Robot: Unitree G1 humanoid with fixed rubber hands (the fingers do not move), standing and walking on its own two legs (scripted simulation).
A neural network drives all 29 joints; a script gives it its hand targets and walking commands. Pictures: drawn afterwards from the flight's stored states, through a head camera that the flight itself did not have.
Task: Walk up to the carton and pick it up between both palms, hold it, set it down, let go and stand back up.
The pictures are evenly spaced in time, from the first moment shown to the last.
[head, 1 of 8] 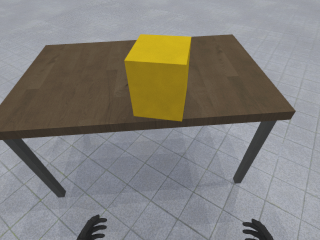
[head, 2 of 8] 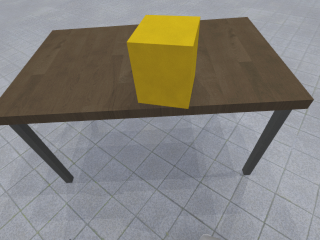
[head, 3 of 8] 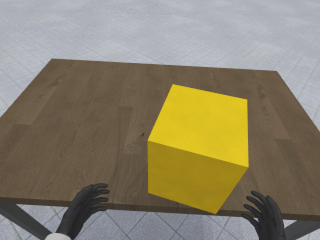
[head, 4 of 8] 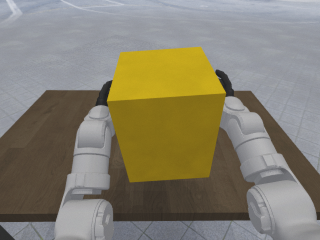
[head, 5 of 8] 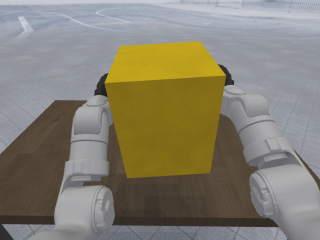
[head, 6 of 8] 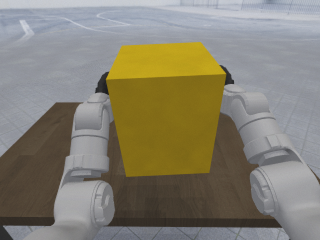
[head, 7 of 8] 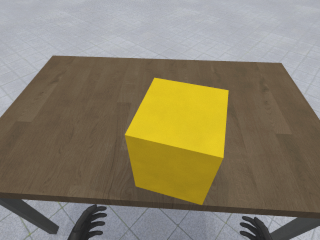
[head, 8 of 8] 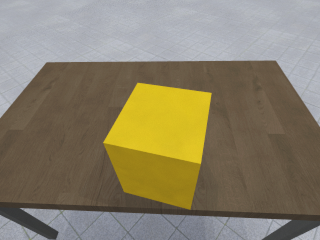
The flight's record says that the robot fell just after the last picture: no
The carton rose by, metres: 0.22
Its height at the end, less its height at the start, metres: +0.00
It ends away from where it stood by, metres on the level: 0.03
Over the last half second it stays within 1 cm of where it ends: yes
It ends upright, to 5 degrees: yes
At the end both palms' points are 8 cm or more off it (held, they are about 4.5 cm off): yes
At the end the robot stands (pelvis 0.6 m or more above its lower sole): yes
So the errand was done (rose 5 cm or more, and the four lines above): yes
